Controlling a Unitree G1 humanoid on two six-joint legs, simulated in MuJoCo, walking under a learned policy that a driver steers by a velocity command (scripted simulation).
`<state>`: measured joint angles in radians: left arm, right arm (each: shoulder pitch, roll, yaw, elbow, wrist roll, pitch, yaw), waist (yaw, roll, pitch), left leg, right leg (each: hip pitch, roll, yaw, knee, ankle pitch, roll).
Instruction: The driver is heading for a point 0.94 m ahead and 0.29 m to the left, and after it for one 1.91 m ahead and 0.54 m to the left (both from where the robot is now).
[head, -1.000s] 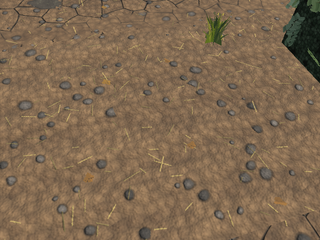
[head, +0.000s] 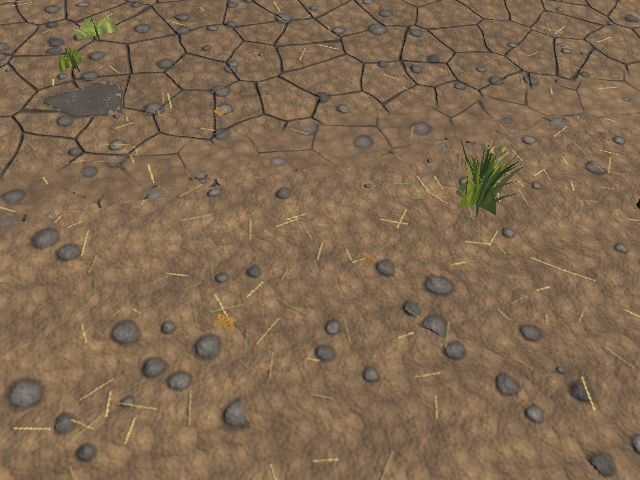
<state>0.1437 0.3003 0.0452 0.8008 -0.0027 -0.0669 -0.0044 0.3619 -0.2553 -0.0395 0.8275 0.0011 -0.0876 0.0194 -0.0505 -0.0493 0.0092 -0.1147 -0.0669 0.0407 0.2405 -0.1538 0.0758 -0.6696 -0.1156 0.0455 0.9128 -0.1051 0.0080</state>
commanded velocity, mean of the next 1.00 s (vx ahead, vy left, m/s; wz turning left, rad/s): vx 0.50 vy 0.00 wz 0.39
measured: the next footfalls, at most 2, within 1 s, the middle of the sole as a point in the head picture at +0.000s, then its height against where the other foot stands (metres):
right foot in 0.26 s outside the picture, level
left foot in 0.80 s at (233, 458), level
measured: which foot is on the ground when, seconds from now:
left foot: down 0.00-0.28, up 0.30-0.78, down 0.80-1.00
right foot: up 0.00-0.24, down 0.26-0.82, up 0.84-1.00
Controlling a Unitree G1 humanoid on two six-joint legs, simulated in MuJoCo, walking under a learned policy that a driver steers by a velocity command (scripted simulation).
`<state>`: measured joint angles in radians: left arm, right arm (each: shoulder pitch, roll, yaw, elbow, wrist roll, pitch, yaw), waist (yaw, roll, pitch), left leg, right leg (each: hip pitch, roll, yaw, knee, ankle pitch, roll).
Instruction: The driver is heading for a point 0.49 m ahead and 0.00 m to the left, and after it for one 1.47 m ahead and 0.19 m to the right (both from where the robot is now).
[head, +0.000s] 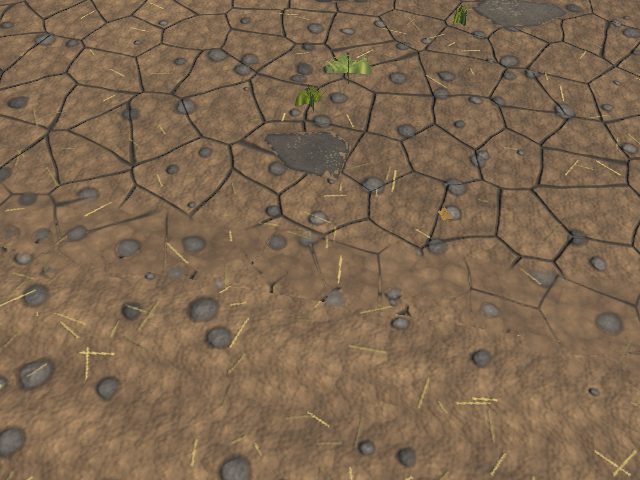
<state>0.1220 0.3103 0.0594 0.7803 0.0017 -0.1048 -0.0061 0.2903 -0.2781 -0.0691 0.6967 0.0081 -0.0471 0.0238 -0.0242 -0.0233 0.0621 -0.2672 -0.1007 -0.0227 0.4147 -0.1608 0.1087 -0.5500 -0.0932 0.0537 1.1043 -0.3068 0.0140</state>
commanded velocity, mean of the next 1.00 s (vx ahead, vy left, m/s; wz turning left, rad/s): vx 0.33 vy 0.00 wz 0.07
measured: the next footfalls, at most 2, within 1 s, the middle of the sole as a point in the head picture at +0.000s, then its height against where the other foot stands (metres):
right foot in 0.32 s outside the picture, level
left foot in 0.74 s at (251, 457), level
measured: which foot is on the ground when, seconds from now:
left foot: down 0.00-0.32, up 0.34-0.72, down 0.74-1.00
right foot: up 0.00-0.30, down 0.32-0.74, up 0.76-1.00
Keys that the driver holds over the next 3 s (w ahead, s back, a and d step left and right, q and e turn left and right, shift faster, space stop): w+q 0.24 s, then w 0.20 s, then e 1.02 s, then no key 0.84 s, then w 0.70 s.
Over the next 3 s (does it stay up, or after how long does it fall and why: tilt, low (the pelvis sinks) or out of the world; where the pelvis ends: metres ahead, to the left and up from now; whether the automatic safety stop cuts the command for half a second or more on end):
stays up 0.63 -0.11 -0.02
